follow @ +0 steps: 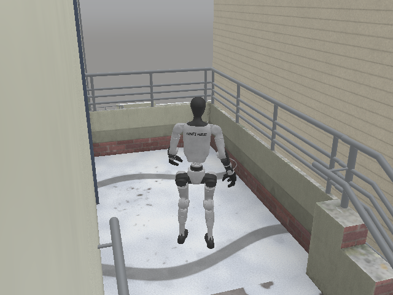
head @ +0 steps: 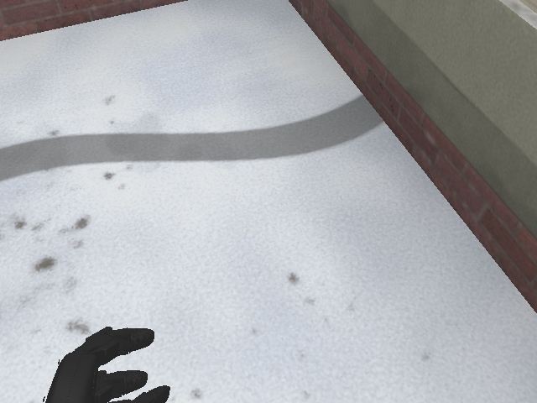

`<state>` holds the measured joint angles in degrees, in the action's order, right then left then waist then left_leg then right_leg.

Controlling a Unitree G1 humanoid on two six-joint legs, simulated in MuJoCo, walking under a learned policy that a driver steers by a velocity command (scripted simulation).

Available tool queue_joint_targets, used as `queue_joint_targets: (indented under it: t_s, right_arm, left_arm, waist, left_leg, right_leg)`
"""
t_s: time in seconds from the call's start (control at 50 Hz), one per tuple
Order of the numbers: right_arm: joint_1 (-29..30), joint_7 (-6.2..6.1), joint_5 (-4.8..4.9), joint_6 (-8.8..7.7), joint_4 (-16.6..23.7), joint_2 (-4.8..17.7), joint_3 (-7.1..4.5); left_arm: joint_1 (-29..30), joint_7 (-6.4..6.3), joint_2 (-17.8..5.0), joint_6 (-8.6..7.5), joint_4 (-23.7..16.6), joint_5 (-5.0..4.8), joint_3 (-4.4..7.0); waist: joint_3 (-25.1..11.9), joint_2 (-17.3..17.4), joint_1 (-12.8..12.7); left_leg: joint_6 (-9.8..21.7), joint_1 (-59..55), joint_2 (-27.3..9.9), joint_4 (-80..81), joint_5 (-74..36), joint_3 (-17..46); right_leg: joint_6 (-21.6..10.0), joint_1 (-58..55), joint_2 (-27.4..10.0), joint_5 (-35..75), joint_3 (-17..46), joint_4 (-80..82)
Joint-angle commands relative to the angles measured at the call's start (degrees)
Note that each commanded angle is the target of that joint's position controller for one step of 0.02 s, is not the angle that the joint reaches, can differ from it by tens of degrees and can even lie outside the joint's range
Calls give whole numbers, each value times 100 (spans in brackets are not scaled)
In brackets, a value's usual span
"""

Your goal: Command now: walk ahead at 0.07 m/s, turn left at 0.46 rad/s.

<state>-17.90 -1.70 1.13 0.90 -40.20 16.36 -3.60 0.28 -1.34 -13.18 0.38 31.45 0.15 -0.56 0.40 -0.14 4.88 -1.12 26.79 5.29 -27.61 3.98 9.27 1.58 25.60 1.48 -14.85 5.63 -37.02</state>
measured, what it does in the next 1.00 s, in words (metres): steps on the spot: left foot, then right foot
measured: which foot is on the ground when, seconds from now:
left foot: down 0.00-0.00, up 0.02-0.38, down 0.40-1.00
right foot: down 0.00-0.42, up 0.44-0.98, down 1.00-1.00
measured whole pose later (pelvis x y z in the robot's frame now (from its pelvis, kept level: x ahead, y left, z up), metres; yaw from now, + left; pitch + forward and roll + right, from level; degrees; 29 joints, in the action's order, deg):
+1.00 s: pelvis +0.03 +0.04 +0.00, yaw +14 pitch +3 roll +1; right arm -6.3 -2.2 0.4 1.9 -38.8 15.7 -4.6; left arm -11.0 0.6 -16.2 3.0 36.2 -1.6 4.6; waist 1.4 2.0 -0.5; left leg -0.7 16.8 -5.1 -33.3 18.7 -10.6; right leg -0.4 19.9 -2.2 -17.6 -3.8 -37.1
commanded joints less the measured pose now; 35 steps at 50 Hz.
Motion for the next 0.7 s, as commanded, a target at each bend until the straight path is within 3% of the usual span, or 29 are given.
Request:
queue_joint_targets:
  t_s: [0.02, 0.04, 0.06, 0.08, 0.12, 0.16, 0.2, 0.28, 0.34, 0.38, 0.4, 0.42, 0.44, 0.46, 0.48, 0.5, 0.52, 0.56, 0.62, 0.66, 0.7]
  right_arm:
    - [490, 17, 32, -72, 651, 319, -124]
    - [611, 1, 59, -144, 866, 364, -155]
    - [517, -37, 42, -129, 771, 825, -299]
    - [217, -81, 66, -26, 597, 959, -375]
    - [-238, -174, -48, 192, 344, 856, -396]
    - [-82, -168, -48, 239, 466, 685, -351]
    - [322, -113, -10, 232, 695, 457, -240]
    - [837, 171, -26, 184, 1055, 116, -39]
    - [721, 292, -7, 193, 1075, 392, -133]
    - [426, 306, 6, 224, 985, 436, -211]
    - [141, 243, -2, 226, 869, 569, -301]
    - [-269, 151, -6, 201, 804, 1166, -509]
    - [-229, 102, -165, 143, 973, 1986, -647]
    - [-307, 170, -304, 19, 1060, 1635, -571]
    - [-80, 166, -306, -63, 1016, 1457, -477]
    - [371, 100, -151, -70, 1059, 1212, -414]
    - [809, 51, -13, -24, 1127, 870, -283]
    - [1136, 10, -103, -24, 1145, 535, -103]
    - [1120, 16, -252, -150, 867, 62, 106]
    - [1134, 3, -335, -167, 741, 156, 84]
    - [1143, -23, -352, -119, 691, 544, -49]
  left_arm:
    - [-1574, -93, -1191, 150, -19, 195, 471]
    - [-1327, -48, -1484, 171, 33, 419, 575]
    - [-856, -65, -1100, 88, -150, 439, 478]
    - [-289, -76, -758, 21, -210, 334, 397]
    - [217, -103, -472, -63, -264, 130, 324]
    - [97, -170, -453, -97, -150, 131, 322]
    - [-260, -239, -513, -68, 27, 118, 363]
    - [-624, -251, -963, 21, 273, 54, 593]
    - [-738, -159, -1199, 3, 428, -43, 728]
    - [-659, -120, -1149, -28, 500, -159, 752]
    - [-916, -85, -981, -43, 619, -155, 734]
    - [-1069, -48, -748, -43, 599, -6, 694]
    - [-623, -51, -455, -75, 46, 205, 550]
    - [-8, -74, -799, -123, 14, 147, 644]
    - [68, -104, -855, -126, 49, -1, 659]
    - [-141, -179, -808, -105, 217, -6, 671]
    - [-370, -228, -893, -49, 346, 34, 689]
    - [-804, -192, -870, 21, 557, 52, 681]
    - [-1120, -115, -520, 64, 761, -38, 516]
    - [-993, -51, -457, 79, 710, -76, 453]
    - [-817, -16, -778, 103, 538, -111, 526]
  waist:
    - [-1125, -363, -910]
    - [-1051, -1732, -824]
    - [-701, -1363, -627]
    - [-421, -1244, -340]
    - [-267, -902, -126]
    - [-270, -658, -183]
    - [-352, -588, -385]
    - [-637, -841, -648]
    - [-629, -1024, -621]
    - [-632, -938, -405]
    - [-649, -612, -337]
    - [-594, 639, -272]
    - [-791, 2592, -379]
    - [-1352, 1523, 174]
    - [-1139, 1073, 17]
    - [-946, 592, -245]
    - [-886, 562, -426]
    - [-1061, 713, -633]
    - [-1045, 533, -664]
    - [-817, 685, -536]
    - [-517, 841, -388]
  left_leg:
    - [308, 1582, -201, -1245, 3174, 618]
    - [79, 2228, 121, -2710, 3074, -220]
    - [-81, 2056, -318, -3629, 2615, -208]
    - [-161, 1982, -371, -4089, 2241, -291]
    - [-402, 1743, -456, -5098, 1749, -469]
    - [-541, 1642, -584, -5411, 1333, -640]
    - [-605, 1878, -799, -4670, 1076, -678]
    - [-461, 1071, -1066, -2841, 1395, -942]
    - [-182, 239, -868, -1844, 1604, -1364]
    - [104, -473, -672, -763, 1039, -1571]
    - [312, -1139, -491, -208, 498, -1462]
    - [733, -2250, -1119, 219, -1542, -229]
    - [2036, -2999, -2547, 347, -2936, 2297]
    - [2349, -2994, -2665, 620, -2325, 2375]
    - [2026, -2749, -2436, 646, -1781, 1856]
    - [1617, -2438, -2105, 547, -1336, 1356]
    - [1385, -2159, -1981, 482, -1323, 968]
    - [1278, -1627, -1719, 461, -1731, 411]
    - [1180, -1469, -1593, 576, -1433, -136]
    - [1195, -1283, -1661, 710, -856, -239]
    - [1376, -1256, -1921, 852, -358, -54]
  right_leg:
    - [-865, -2880, -1740, 203, 1186, 1247]
    - [-1546, -2064, -2907, 250, 2472, 1951]
    - [-1603, -1561, -2592, -28, 2181, 2124]
    - [-1325, -1177, -2134, 12, 1549, 2107]
    - [-1150, -859, -1734, 880, 625, 2010]
    - [-1181, -847, -1627, 1428, 48, 1941]
    - [-1229, -1446, -1670, 1614, -164, 1813]
    - [-1271, -1822, -1936, 1836, -524, 1625]
    - [-1178, -1730, -2139, 2041, -712, 1444]
    - [-829, -1607, -2132, 1815, -979, 955]
    - [-488, -1251, -1911, 1402, -1262, 369]
    - [24, 32, -1343, 138, -1774, -1228]
    - [483, 2142, -392, -2383, -1451, -2955]
    - [376, 2330, -317, -2361, -342, -3767]
    - [189, 2312, -364, -1839, -202, -3844]
    - [127, 2271, -497, -1254, -149, -3613]
    - [152, 2107, -575, -875, -185, -3438]
    - [219, 1353, -481, -385, -382, -3618]
    - [241, 723, -614, 48, -302, -2616]
    - [224, 316, -649, 83, -269, -1784]
    - [208, 341, -574, -272, -374, -1578]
